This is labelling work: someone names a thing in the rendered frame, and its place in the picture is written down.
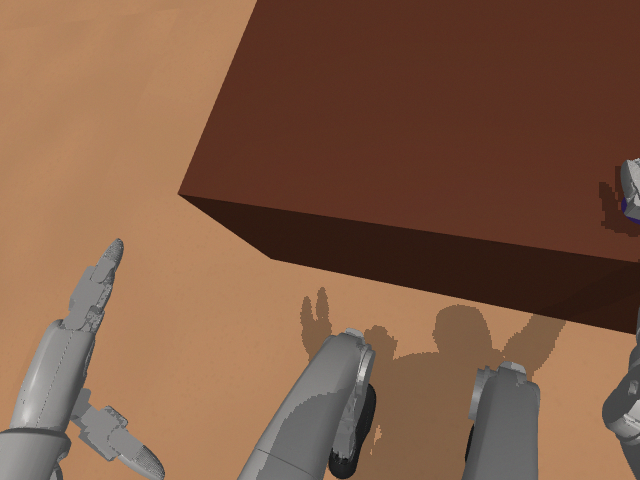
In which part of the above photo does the bottle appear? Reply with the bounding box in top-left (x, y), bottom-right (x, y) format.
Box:
top-left (621, 197), bottom-right (640, 225)

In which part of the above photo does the left robot foot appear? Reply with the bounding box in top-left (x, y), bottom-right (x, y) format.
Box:
top-left (328, 384), bottom-right (376, 479)

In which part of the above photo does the right robot hand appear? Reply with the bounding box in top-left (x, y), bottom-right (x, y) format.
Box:
top-left (621, 158), bottom-right (640, 220)

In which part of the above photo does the left robot arm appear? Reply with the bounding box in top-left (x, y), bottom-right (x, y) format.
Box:
top-left (0, 428), bottom-right (71, 480)

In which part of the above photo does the left robot hand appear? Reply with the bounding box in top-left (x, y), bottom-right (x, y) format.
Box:
top-left (9, 238), bottom-right (165, 480)

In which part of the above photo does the right robot arm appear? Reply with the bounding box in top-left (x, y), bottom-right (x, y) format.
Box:
top-left (602, 307), bottom-right (640, 480)

